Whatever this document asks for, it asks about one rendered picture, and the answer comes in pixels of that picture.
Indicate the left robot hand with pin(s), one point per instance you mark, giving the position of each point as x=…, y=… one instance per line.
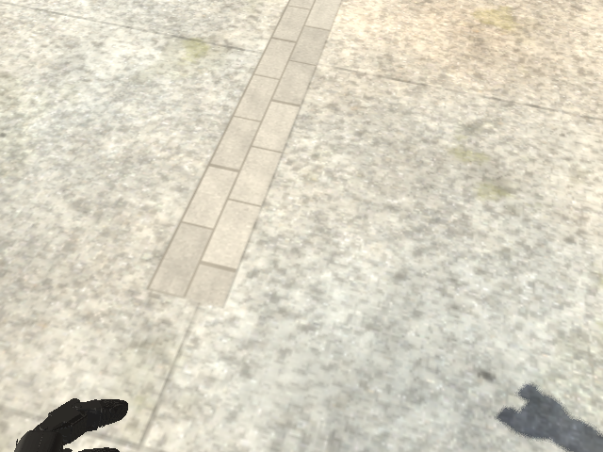
x=69, y=421

